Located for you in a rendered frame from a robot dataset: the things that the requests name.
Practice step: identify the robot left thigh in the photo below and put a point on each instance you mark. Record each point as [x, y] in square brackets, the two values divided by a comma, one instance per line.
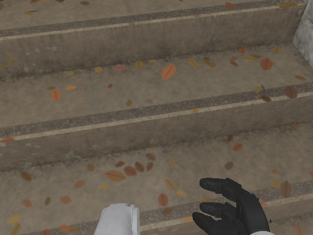
[119, 219]

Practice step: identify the right robot hand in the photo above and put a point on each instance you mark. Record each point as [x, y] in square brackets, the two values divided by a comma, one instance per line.
[246, 218]

